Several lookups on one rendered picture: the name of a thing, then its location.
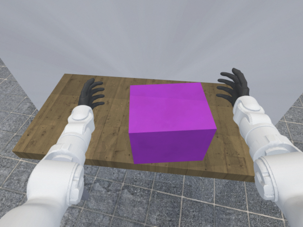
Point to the right robot forearm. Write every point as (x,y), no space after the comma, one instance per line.
(261,136)

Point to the right robot upper arm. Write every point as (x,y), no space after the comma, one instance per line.
(279,178)

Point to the left robot upper arm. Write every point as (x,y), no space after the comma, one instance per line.
(54,187)

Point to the left robot forearm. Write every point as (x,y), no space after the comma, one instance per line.
(74,140)

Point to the right robot hand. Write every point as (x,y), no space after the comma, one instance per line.
(239,86)

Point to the left robot hand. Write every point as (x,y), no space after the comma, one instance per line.
(86,97)

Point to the table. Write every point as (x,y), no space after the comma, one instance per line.
(227,157)

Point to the carton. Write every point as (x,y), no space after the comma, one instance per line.
(169,123)

